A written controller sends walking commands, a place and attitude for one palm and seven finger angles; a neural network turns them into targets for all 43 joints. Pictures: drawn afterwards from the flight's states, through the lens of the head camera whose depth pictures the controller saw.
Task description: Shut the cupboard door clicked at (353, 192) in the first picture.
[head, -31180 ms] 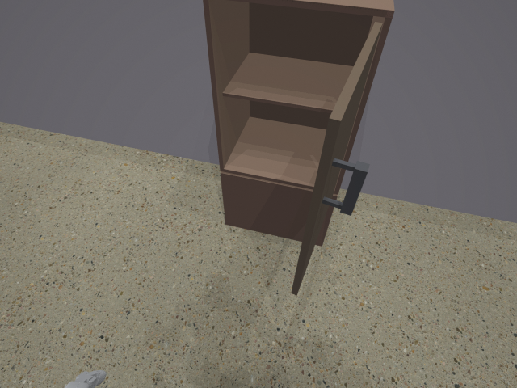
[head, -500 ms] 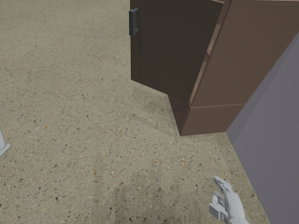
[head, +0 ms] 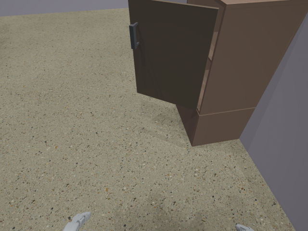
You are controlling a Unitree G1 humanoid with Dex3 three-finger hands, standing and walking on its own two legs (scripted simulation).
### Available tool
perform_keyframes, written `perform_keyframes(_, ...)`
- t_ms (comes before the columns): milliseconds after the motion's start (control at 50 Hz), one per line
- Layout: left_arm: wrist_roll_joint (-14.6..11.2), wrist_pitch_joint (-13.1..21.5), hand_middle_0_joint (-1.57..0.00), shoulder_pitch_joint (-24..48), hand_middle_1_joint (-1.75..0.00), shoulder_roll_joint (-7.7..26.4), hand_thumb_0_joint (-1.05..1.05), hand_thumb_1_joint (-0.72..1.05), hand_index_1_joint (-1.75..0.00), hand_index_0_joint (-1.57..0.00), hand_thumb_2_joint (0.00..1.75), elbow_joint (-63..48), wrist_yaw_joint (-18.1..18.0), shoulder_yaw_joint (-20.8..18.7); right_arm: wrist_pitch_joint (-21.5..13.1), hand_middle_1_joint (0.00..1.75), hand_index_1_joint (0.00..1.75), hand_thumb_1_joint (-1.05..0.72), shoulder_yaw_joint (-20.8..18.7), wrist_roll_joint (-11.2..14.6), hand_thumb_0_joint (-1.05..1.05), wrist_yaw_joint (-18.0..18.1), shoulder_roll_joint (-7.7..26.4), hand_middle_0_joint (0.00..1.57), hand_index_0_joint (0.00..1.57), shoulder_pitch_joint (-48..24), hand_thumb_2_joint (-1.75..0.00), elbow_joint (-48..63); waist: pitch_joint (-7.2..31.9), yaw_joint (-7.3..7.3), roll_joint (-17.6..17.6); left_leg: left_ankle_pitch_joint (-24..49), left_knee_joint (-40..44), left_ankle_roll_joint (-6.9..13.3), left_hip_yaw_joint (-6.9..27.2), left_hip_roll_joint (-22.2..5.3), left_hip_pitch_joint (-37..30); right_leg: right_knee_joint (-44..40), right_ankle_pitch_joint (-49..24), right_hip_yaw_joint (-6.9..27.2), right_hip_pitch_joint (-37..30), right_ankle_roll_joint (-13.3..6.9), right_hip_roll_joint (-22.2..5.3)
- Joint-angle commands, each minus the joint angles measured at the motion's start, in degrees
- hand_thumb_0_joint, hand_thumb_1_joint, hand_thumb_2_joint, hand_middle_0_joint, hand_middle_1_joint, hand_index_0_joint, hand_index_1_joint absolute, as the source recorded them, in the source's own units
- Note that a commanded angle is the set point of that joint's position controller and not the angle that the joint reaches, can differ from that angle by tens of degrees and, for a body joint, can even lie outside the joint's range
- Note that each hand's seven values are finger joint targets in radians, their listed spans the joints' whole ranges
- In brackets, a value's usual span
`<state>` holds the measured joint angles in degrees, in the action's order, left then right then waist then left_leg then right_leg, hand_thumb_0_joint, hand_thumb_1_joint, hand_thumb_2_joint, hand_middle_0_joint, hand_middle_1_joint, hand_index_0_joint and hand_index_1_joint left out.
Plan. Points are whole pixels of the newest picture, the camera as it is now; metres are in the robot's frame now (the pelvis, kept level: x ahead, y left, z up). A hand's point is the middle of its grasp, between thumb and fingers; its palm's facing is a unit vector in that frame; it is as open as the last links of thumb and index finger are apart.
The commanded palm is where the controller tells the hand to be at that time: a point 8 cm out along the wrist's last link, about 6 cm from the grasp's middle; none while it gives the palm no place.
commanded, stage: let the arm hang, fingers relaxed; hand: left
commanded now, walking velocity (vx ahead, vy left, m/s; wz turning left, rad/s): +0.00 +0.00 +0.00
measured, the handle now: (135, 35) +1.02 +0.11 +0.05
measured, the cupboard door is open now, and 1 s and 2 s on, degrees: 54 54 54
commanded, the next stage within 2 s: look to check the result in 0.86 s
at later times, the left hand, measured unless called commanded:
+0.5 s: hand out of the picture -0.03 +0.19 -0.16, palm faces +0.01 -0.97 -0.23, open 7.4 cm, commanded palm none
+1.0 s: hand out of the picture -0.01 +0.16 -0.16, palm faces +0.01 -0.99 -0.15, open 7.4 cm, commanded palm none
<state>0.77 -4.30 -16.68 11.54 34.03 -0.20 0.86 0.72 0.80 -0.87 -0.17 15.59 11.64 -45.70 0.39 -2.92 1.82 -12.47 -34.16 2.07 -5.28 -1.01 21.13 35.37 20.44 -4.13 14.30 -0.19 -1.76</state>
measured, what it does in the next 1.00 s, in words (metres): stands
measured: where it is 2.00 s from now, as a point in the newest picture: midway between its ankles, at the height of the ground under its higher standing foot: outside the picture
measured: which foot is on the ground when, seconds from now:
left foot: down 0.00-1.00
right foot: down 0.00-1.00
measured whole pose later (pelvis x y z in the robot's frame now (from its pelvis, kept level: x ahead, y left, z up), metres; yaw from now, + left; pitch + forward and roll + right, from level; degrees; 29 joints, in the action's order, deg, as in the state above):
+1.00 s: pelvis +0.01 +0.01 +0.02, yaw -1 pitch -2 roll +0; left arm 0.6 0.2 -19.2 6.5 65.9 -2.2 -0.2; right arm 0.6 -0.1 -0.6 2.1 6.5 19.0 -65.2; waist -1.5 -1.2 -0.5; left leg -8.5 -23.0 2.2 -6.4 -0.7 12.8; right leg 23.0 15.0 -3.1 6.1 0.4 -1.3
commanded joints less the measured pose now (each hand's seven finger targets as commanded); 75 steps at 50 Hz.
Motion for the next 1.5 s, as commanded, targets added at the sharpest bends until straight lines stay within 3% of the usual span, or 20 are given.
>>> perform_keyframes(0, 0.0, 3.4, -0.20, 1.5, -0.30, 9.8, 0.00, 0.90, -0.30, -0.20, 0.90, 2.3, -1.1, -2.6, 0.1, 0.30, 0.30, -0.90, -1.3, -0.8, 0.00, 0.1, 4.5, 0.20, 0.20, 1.8, -0.90, 1.2, -1.3, 1.07, -3.2, 4.0, 4.7, -0.7, 6.9, -3.2, -8.6, -12.9, 1.1, 7.4, 7.7, -4.4, -6.4)
perform_keyframes(40, -0.1, 3.7, -0.20, -0.8, -0.30, 8.0, 0.00, 0.90, -0.30, -0.20, 0.90, 7.6, -1.3, -2.5, -0.2, 0.30, 0.30, -0.90, -1.3, -0.8, 0.00, 0.4, 3.6, 0.20, 0.20, 2.2, -0.90, -1.2, -0.5, 2.09, 5.4, 2.6, 10.0, 0.0, 9.2, -4.7, -5.0, -11.2, -2.1, 6.1, 1.3, -2.6, -4.0)
perform_keyframes(80, 0.1, 3.9, -0.20, -3.9, -0.30, 5.7, 0.00, 0.90, -0.30, -0.20, 0.90, 11.2, -1.5, -3.5, -0.3, 0.30, 0.30, -0.90, -1.8, -0.9, 0.00, 0.8, 2.6, 0.20, 0.20, 2.3, -0.90, -2.8, 1.2, 3.10, 9.9, -0.4, 11.8, 0.1, 9.3, -4.8, -3.8, -11.9, -4.4, 5.1, -2.8, -2.7, -3.6)
perform_keyframes(100, 0.1, 4.0, -0.20, -4.0, -0.30, 6.3, 0.00, 0.90, -0.30, -0.20, 0.90, 12.8, -1.5, -3.5, -0.3, 0.30, 0.30, -0.90, -1.9, -0.8, 0.00, 0.9, 2.9, 0.20, 0.20, 3.0, -0.90, -3.5, 1.3, 3.21, 10.2, -0.1, 12.1, 0.1, 9.7, -5.1, -3.8, -12.2, -5.2, 4.8, -4.1, -2.7, -3.3)
perform_keyframes(140, -0.1, 4.0, -0.20, -4.0, -0.30, 6.0, 0.00, 0.90, -0.30, -0.20, 0.90, 16.0, -1.4, -3.1, -0.1, 0.30, 0.30, -0.90, -2.0, -0.5, 0.00, 1.2, 2.1, 0.20, 0.20, 3.9, -0.90, -5.5, 0.3, 3.04, 8.9, -2.6, 13.2, -0.2, 9.6, -5.1, -4.0, -13.6, -4.7, 5.0, -4.0, -2.9, -3.6)
perform_keyframes(260, -0.2, 4.6, -0.20, -3.8, -0.30, 5.0, 0.00, 0.90, -0.30, -0.20, 0.90, 22.9, -1.3, -2.4, -0.1, 0.30, 0.30, -0.90, -2.3, -0.1, 0.00, 1.7, 1.0, 0.20, 0.20, 7.6, -0.90, -10.4, -2.3, 2.14, -1.2, -1.0, 14.1, -0.3, 8.4, -5.5, -8.0, -17.0, -4.3, 5.5, -1.4, -2.9, -4.1)
perform_keyframes(380, -0.1, 4.5, -0.20, -5.4, -0.30, 3.6, 0.00, 0.90, -0.30, -0.20, 0.90, 27.3, -1.7, -1.9, 0.2, 0.30, 0.30, -0.90, -2.2, 0.0, 0.00, 1.8, -0.1, 0.20, 0.20, 9.2, -0.90, -14.0, -6.1, 1.91, -5.4, -3.0, 15.6, -0.1, 7.4, -5.4, -9.3, -18.8, -1.0, 5.8, 1.9, -2.3, -4.0)
perform_keyframes(440, -0.1, 4.5, -0.20, -6.3, -0.30, 2.8, 0.00, 0.90, -0.30, -0.20, 0.90, 28.7, -1.8, -1.8, 0.1, 0.30, 0.30, -0.90, -2.1, 0.0, 0.00, 1.8, -1.1, 0.20, 0.20, 9.4, -0.90, -15.5, -7.0, 2.04, -3.3, -3.4, 16.4, -0.2, 7.1, -5.2, -9.3, -18.6, -0.9, 5.8, 2.2, -2.1, -3.7)
perform_keyframes(720, 0.0, 4.7, -0.20, -8.1, -0.30, 0.6, 0.00, 0.90, -0.30, -0.20, 0.90, 31.2, -2.1, -1.8, -0.4, 0.30, 0.30, -0.90, -1.9, 0.0, 0.00, 2.3, -3.5, 0.20, 0.20, 10.4, -0.90, -17.8, -7.9, 2.36, -0.3, -2.0, 17.7, -0.3, 6.3, -4.8, -8.8, -18.2, -4.9, 5.1, 0.2, -1.8, -3.7)
perform_keyframes(860, -0.1, 5.0, -0.20, -8.0, -0.30, 0.1, 0.00, 0.90, -0.30, -0.20, 0.90, 31.3, -2.2, -1.9, -0.7, 0.30, 0.30, -0.90, -1.9, 0.0, 0.00, 2.4, -3.7, 0.20, 0.20, 11.0, -0.90, -18.1, -6.3, 2.25, -0.9, 1.2, 16.7, -0.2, 6.1, -4.8, -10.1, -18.3, -7.1, 5.2, -1.1, -1.9, -3.9)
perform_keyframes(1020, -0.1, 4.9, -0.20, -7.7, -0.30, 0.3, 0.00, 0.90, -0.30, -0.20, 0.90, 31.4, -2.2, -1.9, -0.5, 0.30, 0.30, -0.90, -2.2, 0.1, 0.00, 2.5, -3.2, 0.20, 0.20, 10.9, -0.90, -18.2, -7.4, 2.17, -1.5, 0.0, 16.9, -0.2, 6.3, -5.0, -10.4, -18.4, -5.8, 5.2, -0.1, -2.0, -3.7)
perform_keyframes(1100, 0.0, 5.0, -0.20, -7.8, -0.30, 1.1, 0.00, 0.90, -0.30, -0.20, 0.90, 31.2, -2.2, -2.1, -0.7, 0.30, 0.30, -0.90, -2.3, 0.2, 0.00, 2.5, -2.2, 0.20, 0.20, 10.5, -0.90, -17.9, -5.7, 2.34, -1.6, 1.9, 16.6, 0.1, 6.3, -5.3, -11.6, -18.0, -7.3, 5.3, -1.1, -1.9, -3.6)
perform_keyframes(1260, 0.0, 5.0, -0.20, -6.8, -0.30, 1.6, 0.00, 0.90, -0.30, -0.20, 0.90, 31.3, -2.2, -2.0, -0.8, 0.30, 0.30, -0.90, -2.3, 0.2, 0.00, 2.5, -1.9, 0.20, 0.20, 9.4, -0.90, -18.0, -6.5, 2.32, -2.5, 3.1, 16.8, 0.1, 6.1, -5.5, -12.0, -18.3, -8.0, 5.4, -1.2, -1.7, -3.8)
perform_keyframes(1480, 0.0, 5.1, -0.20, -5.1, -0.30, 2.9, 0.00, 0.90, -0.30, -0.20, 0.90, 31.0, -2.0, -2.2, -1.0, 0.30, 0.30, -0.90, -2.3, 0.1, 0.00, 2.4, -0.4, 0.20, 0.20, 7.4, -0.90, -17.7, -6.4, 2.34, -1.3, 3.9, 17.3, -0.1, 6.2, -5.5, -12.7, -18.8, -8.8, 5.7, -2.1, -1.8, -3.9)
